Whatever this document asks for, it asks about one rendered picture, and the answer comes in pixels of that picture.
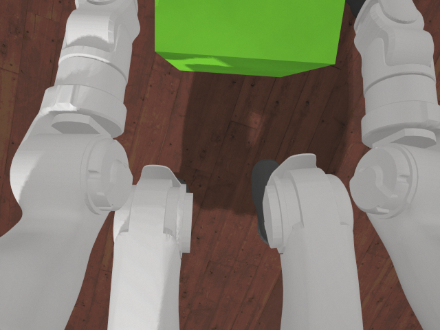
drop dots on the robot left upper arm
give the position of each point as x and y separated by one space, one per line
66 185

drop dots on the left robot forearm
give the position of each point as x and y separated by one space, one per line
93 71

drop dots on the carton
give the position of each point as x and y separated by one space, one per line
250 37

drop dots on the robot right thigh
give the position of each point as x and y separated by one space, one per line
320 277

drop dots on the right robot hand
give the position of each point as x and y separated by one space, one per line
355 6

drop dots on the robot thigh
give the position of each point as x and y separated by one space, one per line
147 258
320 277

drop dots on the right robot forearm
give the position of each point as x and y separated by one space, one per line
399 82

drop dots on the robot left thigh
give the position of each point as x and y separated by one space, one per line
147 258

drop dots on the robot right upper arm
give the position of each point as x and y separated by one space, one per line
398 187

